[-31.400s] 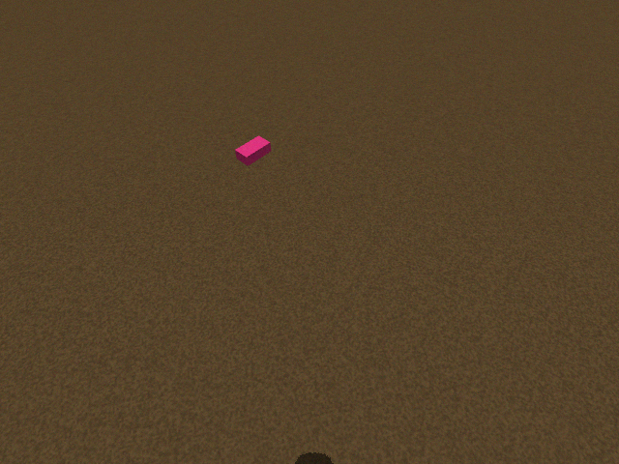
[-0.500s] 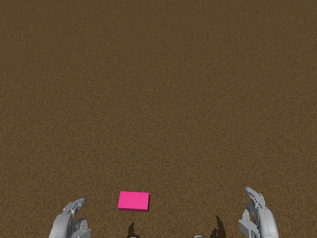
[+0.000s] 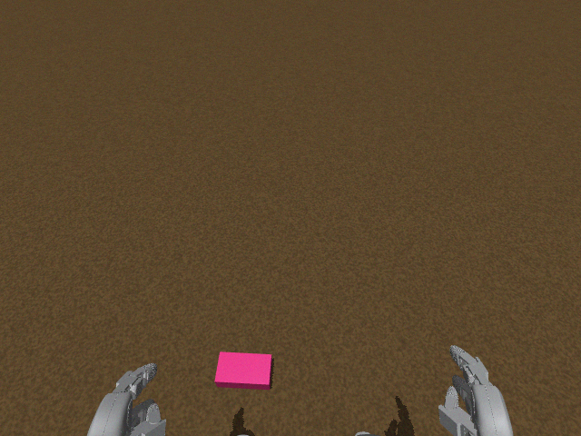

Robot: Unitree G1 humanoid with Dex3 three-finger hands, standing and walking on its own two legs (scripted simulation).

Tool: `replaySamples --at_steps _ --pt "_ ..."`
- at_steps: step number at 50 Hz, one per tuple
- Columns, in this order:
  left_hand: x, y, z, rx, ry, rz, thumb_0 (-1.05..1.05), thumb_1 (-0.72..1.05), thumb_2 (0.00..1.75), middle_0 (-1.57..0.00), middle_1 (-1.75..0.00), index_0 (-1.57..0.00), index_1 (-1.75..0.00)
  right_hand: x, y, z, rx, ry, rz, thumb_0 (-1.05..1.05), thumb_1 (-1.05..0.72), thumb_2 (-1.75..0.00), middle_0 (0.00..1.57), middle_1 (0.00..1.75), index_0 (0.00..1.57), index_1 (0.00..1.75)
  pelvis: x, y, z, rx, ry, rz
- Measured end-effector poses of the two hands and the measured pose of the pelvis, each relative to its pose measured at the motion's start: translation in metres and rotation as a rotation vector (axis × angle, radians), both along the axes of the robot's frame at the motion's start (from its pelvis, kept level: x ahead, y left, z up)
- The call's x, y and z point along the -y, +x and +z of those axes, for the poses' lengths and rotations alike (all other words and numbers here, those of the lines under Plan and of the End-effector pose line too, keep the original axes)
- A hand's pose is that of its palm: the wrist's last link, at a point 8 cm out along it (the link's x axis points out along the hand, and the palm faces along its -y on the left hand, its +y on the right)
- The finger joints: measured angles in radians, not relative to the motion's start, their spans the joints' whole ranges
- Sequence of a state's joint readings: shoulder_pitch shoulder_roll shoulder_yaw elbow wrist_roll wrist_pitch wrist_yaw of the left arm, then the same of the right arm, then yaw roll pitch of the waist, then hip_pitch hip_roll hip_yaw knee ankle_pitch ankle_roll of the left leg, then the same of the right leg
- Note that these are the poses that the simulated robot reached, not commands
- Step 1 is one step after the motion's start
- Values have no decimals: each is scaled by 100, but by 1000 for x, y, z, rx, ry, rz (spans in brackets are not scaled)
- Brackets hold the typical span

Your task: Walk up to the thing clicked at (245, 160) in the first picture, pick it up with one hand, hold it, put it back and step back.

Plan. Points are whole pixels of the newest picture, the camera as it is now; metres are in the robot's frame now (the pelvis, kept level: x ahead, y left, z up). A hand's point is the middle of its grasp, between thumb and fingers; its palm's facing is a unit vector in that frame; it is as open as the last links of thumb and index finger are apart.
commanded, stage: home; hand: left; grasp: from above
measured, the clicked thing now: (244, 370) +0.43 +0.15 -0.68
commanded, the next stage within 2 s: stand in 0.46 s
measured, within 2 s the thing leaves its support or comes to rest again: neither
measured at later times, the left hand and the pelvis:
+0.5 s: hand (161, 428) +0.16 +0.18 -0.05, palm faces +0.04 -0.98 -0.21, open 7.4 cm; pelvis +0.00 +0.00 +0.00, yaw +0 degrees
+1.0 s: hand out of the picture +0.07 +0.24 -0.11, palm faces +0.05 -0.94 -0.33, open 7.4 cm; pelvis +0.00 +0.01 +0.04, yaw +1 degrees
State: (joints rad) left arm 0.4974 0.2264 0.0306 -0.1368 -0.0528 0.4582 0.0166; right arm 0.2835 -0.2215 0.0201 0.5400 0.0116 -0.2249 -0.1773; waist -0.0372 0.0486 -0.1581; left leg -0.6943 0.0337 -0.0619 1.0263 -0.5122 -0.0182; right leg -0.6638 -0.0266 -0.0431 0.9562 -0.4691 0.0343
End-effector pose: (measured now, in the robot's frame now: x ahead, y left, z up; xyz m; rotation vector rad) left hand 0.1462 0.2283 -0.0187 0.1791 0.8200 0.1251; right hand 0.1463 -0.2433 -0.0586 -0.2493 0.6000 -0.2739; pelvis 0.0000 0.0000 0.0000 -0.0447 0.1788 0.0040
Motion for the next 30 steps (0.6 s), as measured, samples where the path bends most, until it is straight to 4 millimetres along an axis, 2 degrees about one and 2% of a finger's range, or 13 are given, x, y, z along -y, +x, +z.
replaySamples --at_steps 28,30 --pt "-1 2 -1 -7 2 0 1 90 90 -20 -30 -20 -30 -1 3 -2 -7 4 0 1 -91 -90 21 30 21 30 0 2 -1 -12 -1 -1" --pt "-4 7 -8 27 52 -32 1 90 90 -20 -30 -20 -30 0 2 -9 -92 -28 69 1 -91 -90 21 30 21 30 0 -1 2 38 11 3"
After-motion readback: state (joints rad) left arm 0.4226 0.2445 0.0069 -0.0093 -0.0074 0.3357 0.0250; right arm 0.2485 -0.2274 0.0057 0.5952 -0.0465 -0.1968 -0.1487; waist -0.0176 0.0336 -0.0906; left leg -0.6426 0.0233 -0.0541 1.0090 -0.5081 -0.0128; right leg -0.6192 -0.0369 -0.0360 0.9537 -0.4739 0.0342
